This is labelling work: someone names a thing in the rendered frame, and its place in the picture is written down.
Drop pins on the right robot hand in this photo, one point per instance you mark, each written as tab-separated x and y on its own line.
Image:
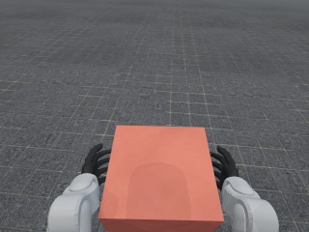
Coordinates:
227	168

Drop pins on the right robot forearm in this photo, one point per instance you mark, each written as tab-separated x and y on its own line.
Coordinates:
248	212

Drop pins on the left robot hand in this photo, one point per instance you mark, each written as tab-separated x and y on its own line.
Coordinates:
92	163

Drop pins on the carton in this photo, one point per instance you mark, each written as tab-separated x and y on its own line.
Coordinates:
160	179

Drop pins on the left robot forearm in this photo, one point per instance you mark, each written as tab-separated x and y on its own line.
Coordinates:
72	211

